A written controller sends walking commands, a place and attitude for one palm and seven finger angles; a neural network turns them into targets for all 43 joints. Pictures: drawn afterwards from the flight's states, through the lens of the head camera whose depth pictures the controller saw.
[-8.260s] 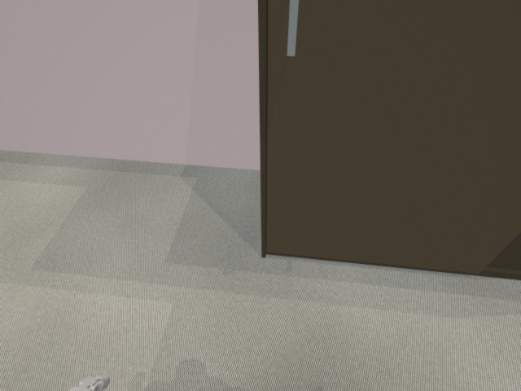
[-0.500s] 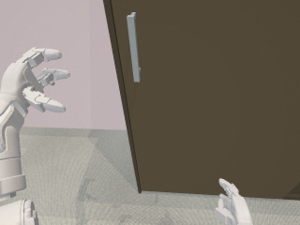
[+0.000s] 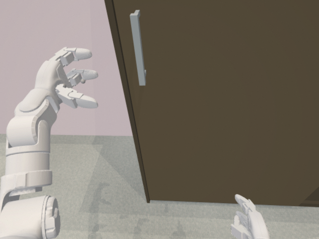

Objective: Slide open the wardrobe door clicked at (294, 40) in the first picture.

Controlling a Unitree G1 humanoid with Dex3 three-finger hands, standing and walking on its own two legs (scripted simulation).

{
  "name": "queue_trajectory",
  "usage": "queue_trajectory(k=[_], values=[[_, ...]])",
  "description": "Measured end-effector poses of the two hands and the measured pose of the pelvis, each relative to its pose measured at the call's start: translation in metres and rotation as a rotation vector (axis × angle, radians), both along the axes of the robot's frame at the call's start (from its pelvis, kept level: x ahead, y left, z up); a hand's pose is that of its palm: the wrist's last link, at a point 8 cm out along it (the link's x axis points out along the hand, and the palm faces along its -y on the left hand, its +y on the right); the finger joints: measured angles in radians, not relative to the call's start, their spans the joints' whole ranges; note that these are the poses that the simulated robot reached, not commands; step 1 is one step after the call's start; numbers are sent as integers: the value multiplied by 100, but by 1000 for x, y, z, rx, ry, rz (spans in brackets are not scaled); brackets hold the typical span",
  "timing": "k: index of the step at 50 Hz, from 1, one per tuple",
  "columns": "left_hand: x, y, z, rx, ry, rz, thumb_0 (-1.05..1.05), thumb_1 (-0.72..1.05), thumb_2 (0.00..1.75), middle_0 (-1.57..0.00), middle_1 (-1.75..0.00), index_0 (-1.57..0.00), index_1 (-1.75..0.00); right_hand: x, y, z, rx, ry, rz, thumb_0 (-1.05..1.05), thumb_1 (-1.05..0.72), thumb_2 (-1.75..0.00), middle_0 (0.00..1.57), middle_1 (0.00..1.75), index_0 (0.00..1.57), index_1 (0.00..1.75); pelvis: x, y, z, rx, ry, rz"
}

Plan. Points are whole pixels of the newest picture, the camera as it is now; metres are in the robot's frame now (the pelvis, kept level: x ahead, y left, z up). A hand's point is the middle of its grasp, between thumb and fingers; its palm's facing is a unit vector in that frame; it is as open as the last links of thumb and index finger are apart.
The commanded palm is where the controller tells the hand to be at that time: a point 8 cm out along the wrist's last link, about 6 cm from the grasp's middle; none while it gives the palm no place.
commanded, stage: move the hooked fingers beside the handle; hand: left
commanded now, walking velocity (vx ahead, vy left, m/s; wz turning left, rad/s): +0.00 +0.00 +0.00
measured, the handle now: (140, 50) +0.51 +0.09 +0.26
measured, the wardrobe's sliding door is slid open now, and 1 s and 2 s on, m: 0.00 0.00 0.00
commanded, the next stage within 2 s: none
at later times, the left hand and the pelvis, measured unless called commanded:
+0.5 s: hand (111, 66) +0.43 +0.15 +0.26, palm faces +0.04 -1.00 -0.01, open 14.0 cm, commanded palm +0.40 +0.21 +0.26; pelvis +0.00 -0.01 +0.00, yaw -1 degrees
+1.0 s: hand (109, 67) +0.44 +0.16 +0.25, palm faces +0.04 -1.00 -0.02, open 14.0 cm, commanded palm +0.42 +0.21 +0.26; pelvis +0.00 +0.00 +0.00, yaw -1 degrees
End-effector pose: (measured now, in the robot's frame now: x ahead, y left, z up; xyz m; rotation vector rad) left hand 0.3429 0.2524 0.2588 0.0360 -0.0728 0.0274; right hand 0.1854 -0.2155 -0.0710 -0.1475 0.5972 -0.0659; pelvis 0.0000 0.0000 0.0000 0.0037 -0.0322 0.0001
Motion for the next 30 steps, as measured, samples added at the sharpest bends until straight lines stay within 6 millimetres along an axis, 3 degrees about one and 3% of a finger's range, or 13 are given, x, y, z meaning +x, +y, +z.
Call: queue_trajectory(k=[9,21,30], values=[[13,-11,3,5,-8,23,-2,-50,29,-30,-120,-30,-120,-15,-11,-7,-20,51,-27,1,-90,-90,20,30,20,30,-2,-2,0,-1,-2,2],[53,-46,1,-24,32,-4,-2,-50,29,-30,-120,-30,-120,-40,-21,-17,-20,112,-82,1,-90,-90,20,30,20,30,-4,-5,1,2,21,-11],[69,-43,1,-17,35,30,-2,-50,30,-30,-120,-30,-120,-63,-33,-23,-30,177,-130,1,-90,-90,20,30,20,30,-1,-7,2,1,32,-23]])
